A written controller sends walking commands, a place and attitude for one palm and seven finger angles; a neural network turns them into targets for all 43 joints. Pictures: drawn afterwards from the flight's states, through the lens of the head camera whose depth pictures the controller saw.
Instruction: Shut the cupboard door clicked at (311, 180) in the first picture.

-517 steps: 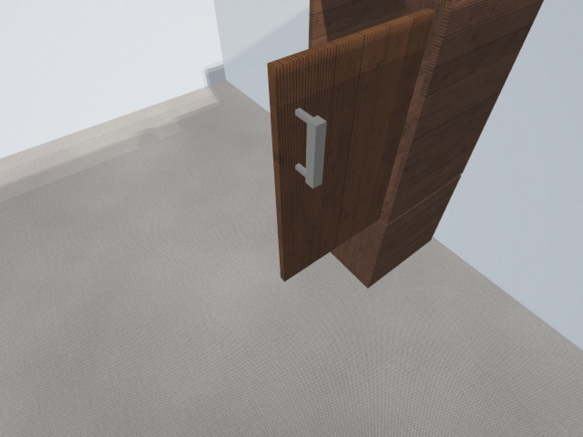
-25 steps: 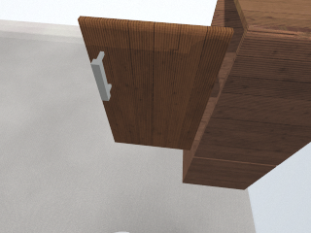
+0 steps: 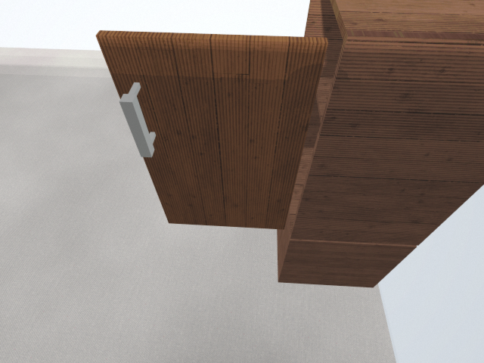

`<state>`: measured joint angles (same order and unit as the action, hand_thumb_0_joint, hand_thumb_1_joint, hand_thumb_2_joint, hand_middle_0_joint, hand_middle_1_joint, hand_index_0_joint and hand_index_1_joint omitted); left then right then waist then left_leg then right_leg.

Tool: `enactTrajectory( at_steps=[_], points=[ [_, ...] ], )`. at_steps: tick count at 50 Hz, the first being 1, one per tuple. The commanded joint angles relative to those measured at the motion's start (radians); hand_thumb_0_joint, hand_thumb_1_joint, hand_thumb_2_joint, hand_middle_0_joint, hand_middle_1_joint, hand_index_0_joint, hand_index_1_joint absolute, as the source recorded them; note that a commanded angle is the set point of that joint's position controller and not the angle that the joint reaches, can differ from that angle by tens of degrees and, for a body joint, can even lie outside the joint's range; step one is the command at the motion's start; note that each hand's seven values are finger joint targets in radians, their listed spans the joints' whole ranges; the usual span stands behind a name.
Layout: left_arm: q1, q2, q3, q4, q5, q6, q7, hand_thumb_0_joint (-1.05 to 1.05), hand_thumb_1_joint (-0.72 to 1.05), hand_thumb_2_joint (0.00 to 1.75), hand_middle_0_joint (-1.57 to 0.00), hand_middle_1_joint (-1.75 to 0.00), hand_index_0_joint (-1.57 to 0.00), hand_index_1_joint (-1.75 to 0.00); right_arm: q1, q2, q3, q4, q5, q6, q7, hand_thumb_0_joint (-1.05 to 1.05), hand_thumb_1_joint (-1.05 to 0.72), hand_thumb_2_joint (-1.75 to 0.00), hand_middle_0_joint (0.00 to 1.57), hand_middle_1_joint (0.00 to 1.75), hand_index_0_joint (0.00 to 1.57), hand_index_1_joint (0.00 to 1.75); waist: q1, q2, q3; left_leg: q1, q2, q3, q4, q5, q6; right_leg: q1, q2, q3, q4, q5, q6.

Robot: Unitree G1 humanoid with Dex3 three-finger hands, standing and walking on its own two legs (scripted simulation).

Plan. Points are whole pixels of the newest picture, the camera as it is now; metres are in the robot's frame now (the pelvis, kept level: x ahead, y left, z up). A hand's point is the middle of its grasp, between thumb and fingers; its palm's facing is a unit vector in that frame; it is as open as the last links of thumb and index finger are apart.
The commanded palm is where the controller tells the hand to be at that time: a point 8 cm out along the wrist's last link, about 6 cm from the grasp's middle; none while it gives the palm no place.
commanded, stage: come to a stop and stand still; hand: left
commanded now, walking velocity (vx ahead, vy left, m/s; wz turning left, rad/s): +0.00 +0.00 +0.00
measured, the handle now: (141, 121) +0.52 +0.22 +0.10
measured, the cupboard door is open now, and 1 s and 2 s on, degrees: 90 90 90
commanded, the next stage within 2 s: look again from close up in 0.86 s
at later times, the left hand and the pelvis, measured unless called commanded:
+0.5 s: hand out of the picture +0.01 +0.13 -0.17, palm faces +0.06 -0.98 -0.17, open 7.3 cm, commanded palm none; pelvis +0.03 -0.02 +0.00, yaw +1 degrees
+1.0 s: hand out of the picture +0.03 +0.16 -0.17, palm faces +0.03 -0.98 -0.20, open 7.3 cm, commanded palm none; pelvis +0.04 -0.01 +0.00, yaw +0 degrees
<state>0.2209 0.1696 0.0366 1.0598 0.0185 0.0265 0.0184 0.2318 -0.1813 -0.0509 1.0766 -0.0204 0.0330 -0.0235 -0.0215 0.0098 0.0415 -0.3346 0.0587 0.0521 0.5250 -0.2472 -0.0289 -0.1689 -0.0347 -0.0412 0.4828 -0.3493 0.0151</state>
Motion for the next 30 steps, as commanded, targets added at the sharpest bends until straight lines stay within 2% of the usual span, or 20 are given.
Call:
enactTrajectory(
  at_steps=[1, 2, 3, 5, 6, 9, 13, 21, 23, 26, 30],
  points=[
    [0.019, 0.11, 0.0, -0.011, -0.008, -0.044, 0.01, 0.0, 0.9, 0.9, -0.2, -0.3, -0.2, -0.3, 0.04, -0.048, 0.002, -0.02, -0.001, -0.019, 0.0, 0.0, -0.9, -0.9, 0.2, 0.3, 0.2, 0.3, -0.007, -0.198, 0.01, 0.083, -0.005, -0.019, -0.017, 0.044, 0.0, -0.054, -0.163, 0.113, -0.161, 0.387, -0.106],
    [0.023, 0.105, -0.003, -0.004, -0.012, -0.048, 0.011, 0.0, 0.9, 0.9, -0.2, -0.3, -0.2, -0.3, 0.069, -0.05, 0.005, 0.002, 0.003, -0.026, -0.002, 0.0, -0.9, -0.9, 0.2, 0.3, 0.2, 0.3, -0.01, -0.156, -0.027, 0.121, 0.009, -0.028, -0.054, 0.166, 0.002, -0.023, -0.139, 0.081, -0.115, 0.459, -0.087],
    [0.035, 0.091, -0.004, 0.004, -0.015, -0.048, 0.014, 0.0, 0.9, 0.9, -0.2, -0.3, -0.2, -0.3, 0.082, -0.043, 0.007, 0.023, 0.004, -0.032, -0.005, 0.0, -0.9, -0.9, 0.2, 0.3, 0.2, 0.3, -0.002, -0.098, -0.037, 0.148, 0.028, -0.037, -0.075, 0.262, 0.006, -0.004, -0.111, 0.05, -0.093, 0.467, -0.071],
    [0.054, 0.09, -0.005, 0.017, -0.017, -0.041, 0.015, 0.0, 0.9, 0.9, -0.2, -0.3, -0.2, -0.3, 0.071, -0.056, 0.006, 0.039, 0.006, -0.031, -0.008, 0.0, -0.9, -0.9, 0.2, 0.3, 0.2, 0.3, 0.008, -0.025, -0.012, 0.17, 0.045, -0.04, -0.073, 0.262, 0.006, -0.038, -0.1, 0.053, -0.12, 0.34, -0.051],
    [0.059, 0.092, -0.006, 0.022, -0.018, -0.039, 0.015, 0.0, 0.9, 0.9, -0.2, -0.3, -0.2, -0.3, 0.074, -0.054, 0.008, 0.046, 0.006, -0.028, -0.009, 0.0, -0.9, -0.9, 0.2, 0.3, 0.2, 0.3, 0.007, -0.011, 0.002, 0.17, 0.047, -0.042, -0.077, 0.248, 0.006, -0.043, -0.095, 0.058, -0.134, 0.299, -0.049],
    [0.062, 0.09, -0.007, 0.035, -0.018, -0.037, 0.014, 0.0, 0.9, 0.9, -0.2, -0.3, -0.2, -0.3, 0.089, -0.044, 0.011, 0.064, 0.005, -0.025, -0.011, 0.0, -0.9, -0.9, 0.2, 0.3, 0.2, 0.3, 0.008, -0.018, 0.045, 0.153, 0.044, -0.039, -0.094, 0.221, 0.003, -0.036, -0.091, 0.059, -0.158, 0.254, -0.052],
    [0.078, 0.077, -0.009, 0.045, -0.018, -0.037, 0.015, 0.0, 0.9, 0.9, -0.2, -0.3, -0.2, -0.3, 0.1, -0.034, 0.013, 0.074, 0.006, -0.024, -0.013, 0.0, -0.9, -0.9, 0.2, 0.3, 0.2, 0.3, 0.01, -0.039, 0.058, 0.161, 0.046, -0.04, -0.109, 0.195, 0.006, -0.031, -0.085, 0.056, -0.186, 0.21, -0.052],
    [0.129, 0.062, -0.009, 0.058, -0.017, -0.046, 0.021, 0.0, 0.9, 0.9, -0.2, -0.3, -0.2, -0.3, 0.094, -0.031, 0.013, 0.073, 0.007, -0.032, -0.018, 0.0, -0.9, -0.9, 0.2, 0.3, 0.2, 0.3, 0.016, -0.049, 0.016, 0.191, 0.047, -0.031, -0.091, 0.264, 0.007, 0.018, -0.092, 0.045, -0.148, 0.408, -0.047],
    [0.134, 0.058, -0.009, 0.058, -0.015, -0.045, 0.022, 0.0, 0.9, 0.9, -0.2, -0.3, -0.2, -0.3, 0.099, -0.026, 0.014, 0.074, 0.009, -0.032, -0.02, 0.0, -0.9, -0.9, 0.2, 0.3, 0.2, 0.3, 0.014, -0.06, 0.013, 0.19, 0.048, -0.028, -0.091, 0.269, 0.009, 0.035, -0.088, 0.038, -0.149, 0.424, -0.044],
    [0.143, 0.054, -0.008, 0.06, -0.015, -0.044, 0.023, 0.0, 0.9, 0.9, -0.2, -0.3, -0.2, -0.3, 0.095, -0.031, 0.015, 0.076, 0.009, -0.033, -0.022, 0.0, -0.9, -0.9, 0.2, 0.3, 0.2, 0.3, 0.014, -0.024, 0.021, 0.198, 0.047, -0.03, -0.089, 0.297, 0.009, 0.031, -0.089, 0.035, -0.139, 0.431, -0.043],
    [0.161, 0.053, -0.009, 0.065, -0.013, -0.045, 0.024, 0.0, 0.9, 0.9, -0.2, -0.3, -0.2, -0.3, 0.086, -0.03, 0.015, 0.072, 0.009, -0.036, -0.025, 0.0, -0.9, -0.9, 0.2, 0.3, 0.2, 0.3, 0.018, -0.03, 0.007, 0.215, 0.047, -0.029, -0.078, 0.337, 0.013, 0.044, -0.09, 0.034, -0.131, 0.494, -0.039]
  ],
)
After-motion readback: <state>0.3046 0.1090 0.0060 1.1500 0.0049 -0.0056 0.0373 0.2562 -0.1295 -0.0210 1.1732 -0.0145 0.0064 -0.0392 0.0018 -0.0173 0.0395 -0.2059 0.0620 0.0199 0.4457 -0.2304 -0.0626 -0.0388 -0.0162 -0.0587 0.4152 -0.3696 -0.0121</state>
